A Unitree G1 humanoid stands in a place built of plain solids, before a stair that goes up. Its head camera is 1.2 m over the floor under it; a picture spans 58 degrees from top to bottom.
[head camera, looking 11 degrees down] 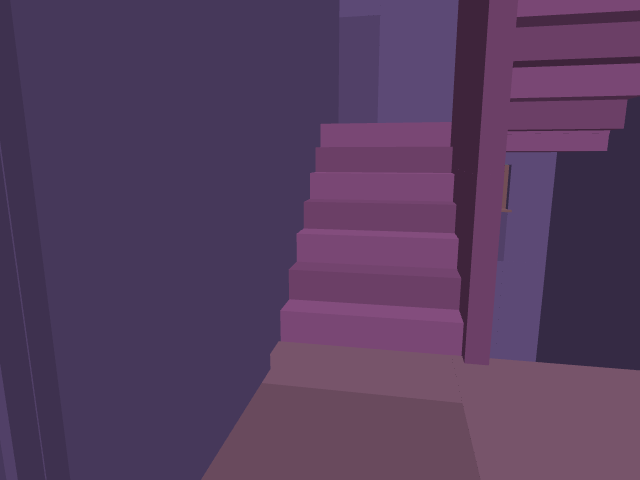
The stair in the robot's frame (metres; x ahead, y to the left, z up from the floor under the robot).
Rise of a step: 0.21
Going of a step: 0.24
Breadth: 1.15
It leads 11 degrees to the right of straight ahead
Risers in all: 7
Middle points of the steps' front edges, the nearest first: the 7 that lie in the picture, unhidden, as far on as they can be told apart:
2.57 -0.30 0.21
2.80 -0.35 0.43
3.03 -0.39 0.64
3.26 -0.44 0.85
3.50 -0.48 1.06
3.73 -0.52 1.28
3.96 -0.57 1.49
